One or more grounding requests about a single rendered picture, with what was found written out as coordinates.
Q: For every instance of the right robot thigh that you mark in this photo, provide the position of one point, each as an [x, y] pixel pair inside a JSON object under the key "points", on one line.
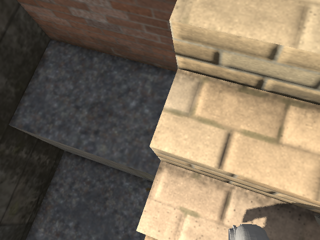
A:
{"points": [[247, 232]]}

